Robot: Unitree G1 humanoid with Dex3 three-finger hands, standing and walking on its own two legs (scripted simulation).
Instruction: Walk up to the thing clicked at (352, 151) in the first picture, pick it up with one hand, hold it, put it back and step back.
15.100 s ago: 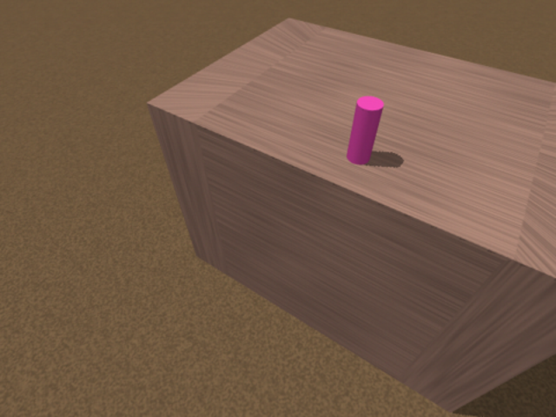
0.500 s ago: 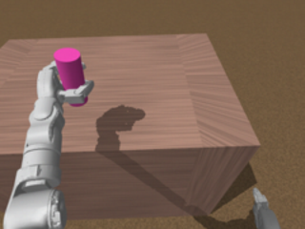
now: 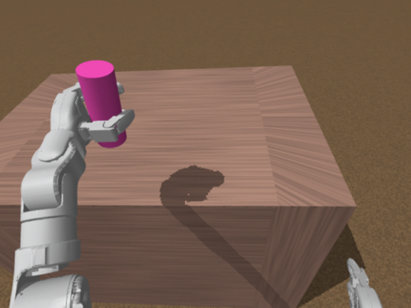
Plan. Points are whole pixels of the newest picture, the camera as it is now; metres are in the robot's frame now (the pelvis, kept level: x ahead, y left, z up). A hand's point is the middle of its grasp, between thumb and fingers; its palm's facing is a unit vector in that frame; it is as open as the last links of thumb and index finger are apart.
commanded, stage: lift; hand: left
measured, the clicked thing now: (104, 107) +0.38 +0.17 +0.26
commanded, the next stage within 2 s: hold in 0.42 s
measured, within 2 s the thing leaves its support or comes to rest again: neither
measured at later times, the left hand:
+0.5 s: hand (100, 110) +0.35 +0.17 +0.27, palm faces +0.09 -1.00 +0.00, open 7.5 cm
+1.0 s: hand (91, 98) +0.34 +0.17 +0.30, palm faces +0.09 -1.00 +0.00, open 7.5 cm
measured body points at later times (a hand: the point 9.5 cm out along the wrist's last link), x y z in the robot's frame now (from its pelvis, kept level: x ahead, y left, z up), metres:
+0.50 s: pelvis -0.01 +0.00 +0.00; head -0.05 -0.03 +0.45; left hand +0.34 +0.22 +0.27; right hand +0.16 -0.26 -0.07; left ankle +0.01 +0.13 -0.72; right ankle +0.00 -0.14 -0.72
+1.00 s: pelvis +0.00 +0.00 +0.00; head -0.05 -0.03 +0.45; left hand +0.33 +0.22 +0.30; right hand +0.17 -0.26 -0.07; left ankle +0.01 +0.13 -0.72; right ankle +0.00 -0.14 -0.72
